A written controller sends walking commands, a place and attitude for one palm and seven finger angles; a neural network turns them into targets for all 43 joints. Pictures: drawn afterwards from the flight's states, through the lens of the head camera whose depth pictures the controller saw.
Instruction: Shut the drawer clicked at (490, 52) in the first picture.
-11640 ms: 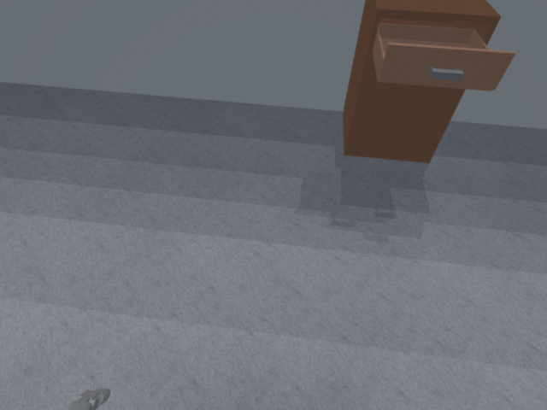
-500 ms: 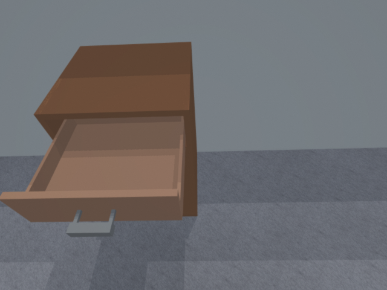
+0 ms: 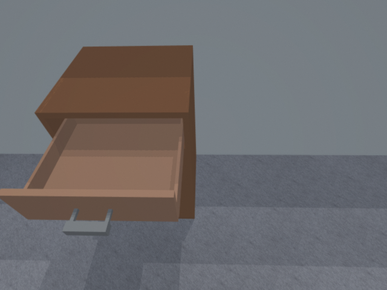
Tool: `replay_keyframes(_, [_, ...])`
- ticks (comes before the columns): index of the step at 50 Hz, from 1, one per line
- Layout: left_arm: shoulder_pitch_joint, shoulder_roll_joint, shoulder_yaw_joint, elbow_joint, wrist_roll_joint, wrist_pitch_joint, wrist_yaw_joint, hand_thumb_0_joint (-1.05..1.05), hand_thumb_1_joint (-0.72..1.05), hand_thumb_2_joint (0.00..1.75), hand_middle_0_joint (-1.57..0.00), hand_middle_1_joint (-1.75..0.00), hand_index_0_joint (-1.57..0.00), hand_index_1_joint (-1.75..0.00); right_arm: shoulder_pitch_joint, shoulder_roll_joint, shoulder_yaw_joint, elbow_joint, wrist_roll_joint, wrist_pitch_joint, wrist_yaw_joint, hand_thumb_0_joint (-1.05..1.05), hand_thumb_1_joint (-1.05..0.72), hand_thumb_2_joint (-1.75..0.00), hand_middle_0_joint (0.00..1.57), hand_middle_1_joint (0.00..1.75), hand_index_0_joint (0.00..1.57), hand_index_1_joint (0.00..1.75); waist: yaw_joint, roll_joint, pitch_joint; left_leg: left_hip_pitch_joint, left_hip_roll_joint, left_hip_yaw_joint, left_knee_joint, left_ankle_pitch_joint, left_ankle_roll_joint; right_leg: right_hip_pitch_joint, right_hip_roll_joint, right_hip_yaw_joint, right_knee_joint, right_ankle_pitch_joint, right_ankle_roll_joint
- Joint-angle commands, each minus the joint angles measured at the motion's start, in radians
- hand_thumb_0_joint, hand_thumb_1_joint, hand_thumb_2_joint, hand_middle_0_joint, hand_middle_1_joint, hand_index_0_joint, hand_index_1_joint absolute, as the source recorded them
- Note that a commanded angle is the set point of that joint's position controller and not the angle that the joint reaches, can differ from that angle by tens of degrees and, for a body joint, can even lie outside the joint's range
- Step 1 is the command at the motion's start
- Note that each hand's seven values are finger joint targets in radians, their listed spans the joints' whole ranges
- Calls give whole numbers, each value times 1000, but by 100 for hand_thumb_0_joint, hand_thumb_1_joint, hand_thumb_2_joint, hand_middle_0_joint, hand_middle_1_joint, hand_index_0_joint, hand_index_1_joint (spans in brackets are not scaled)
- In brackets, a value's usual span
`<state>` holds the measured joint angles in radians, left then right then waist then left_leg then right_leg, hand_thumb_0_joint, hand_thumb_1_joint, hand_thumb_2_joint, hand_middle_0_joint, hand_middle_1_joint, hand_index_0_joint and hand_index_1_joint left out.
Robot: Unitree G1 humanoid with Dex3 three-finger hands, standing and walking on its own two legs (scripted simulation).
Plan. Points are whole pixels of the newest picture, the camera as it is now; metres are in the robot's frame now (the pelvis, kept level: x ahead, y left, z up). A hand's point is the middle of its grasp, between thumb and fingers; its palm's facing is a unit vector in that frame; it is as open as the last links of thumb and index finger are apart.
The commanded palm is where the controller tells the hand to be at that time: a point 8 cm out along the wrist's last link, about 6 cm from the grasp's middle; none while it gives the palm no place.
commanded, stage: look again from close up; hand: left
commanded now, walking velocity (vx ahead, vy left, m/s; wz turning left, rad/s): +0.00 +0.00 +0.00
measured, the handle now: (90, 220) +0.30 +0.29 -0.10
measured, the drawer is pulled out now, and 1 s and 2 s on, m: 0.28 0.28 0.28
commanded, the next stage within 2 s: shuffle to correct the standing spot in 0.50 s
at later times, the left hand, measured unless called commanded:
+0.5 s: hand out of the picture -0.02 +0.17 -0.17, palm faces +0.03 -0.98 -0.20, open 7.3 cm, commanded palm none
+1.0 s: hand out of the picture -0.01 +0.22 -0.18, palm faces +0.08 -0.97 -0.24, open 7.3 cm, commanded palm none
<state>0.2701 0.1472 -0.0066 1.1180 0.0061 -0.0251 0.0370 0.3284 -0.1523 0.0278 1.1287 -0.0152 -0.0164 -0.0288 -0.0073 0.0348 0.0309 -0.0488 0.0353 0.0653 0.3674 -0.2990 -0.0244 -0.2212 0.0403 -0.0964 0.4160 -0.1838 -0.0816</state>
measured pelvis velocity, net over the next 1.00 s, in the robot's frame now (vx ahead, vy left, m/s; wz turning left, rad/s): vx -0.02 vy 0.03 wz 0.00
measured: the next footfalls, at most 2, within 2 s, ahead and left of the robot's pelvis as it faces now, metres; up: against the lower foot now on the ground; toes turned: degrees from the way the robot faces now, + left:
none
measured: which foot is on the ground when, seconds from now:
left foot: down 0.00-1.00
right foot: down 0.00-1.00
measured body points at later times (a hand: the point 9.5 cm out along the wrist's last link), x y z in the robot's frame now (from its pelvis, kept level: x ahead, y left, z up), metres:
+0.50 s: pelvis +0.00 +0.01 +0.00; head +0.00 -0.01 +0.45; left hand -0.02 +0.22 -0.16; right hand -0.06 -0.19 -0.17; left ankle -0.06 +0.13 -0.74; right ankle +0.03 -0.06 -0.74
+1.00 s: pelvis -0.02 +0.03 +0.00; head +0.00 +0.03 +0.45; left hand -0.02 +0.27 -0.16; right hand -0.06 -0.19 -0.16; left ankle -0.06 +0.13 -0.74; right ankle +0.03 -0.06 -0.74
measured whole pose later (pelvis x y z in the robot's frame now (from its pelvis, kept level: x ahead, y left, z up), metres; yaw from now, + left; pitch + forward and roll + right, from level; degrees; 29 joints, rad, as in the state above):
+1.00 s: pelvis -0.02 +0.03 +0.00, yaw +0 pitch +1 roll +1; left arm 0.28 0.16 0.05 1.07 0.02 0.01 0.05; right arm 0.37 -0.15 -0.01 1.09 -0.02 0.02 -0.02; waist 0.02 -0.02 0.02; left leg -0.14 -0.03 0.08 0.43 -0.30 0.03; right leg -0.32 -0.02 -0.07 0.48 -0.18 -0.04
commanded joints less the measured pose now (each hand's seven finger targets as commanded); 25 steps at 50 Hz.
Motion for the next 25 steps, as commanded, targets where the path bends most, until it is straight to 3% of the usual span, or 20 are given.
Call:
replay_keyframes(1, [51,105,17,-31,2,-12,1,0,90,90,-20,-30,-20,-30,124,-63,-13,1,3,-11,-2,0,-90,-90,20,30,20,30,-1,-36,42,-120,62,-58,-67,70,46,59,-156,200,-119,34,16])
replay_keyframes(11, [78,88,14,-15,2,-12,2,0,90,90,-20,-30,-20,-30,149,-47,-11,17,4,-12,-5,0,-90,-90,20,30,20,30,2,-38,65,-136,62,-64,-69,66,46,52,-153,194,-126,8,15])
replay_keyframes(25, [103,58,9,0,2,-10,3,0,90,90,-20,-30,-20,-30,166,-33,-11,27,6,-20,-13,0,-90,-90,20,30,20,30,6,-23,70,-139,76,-75,-75,105,51,51,-142,174,-86,79,12])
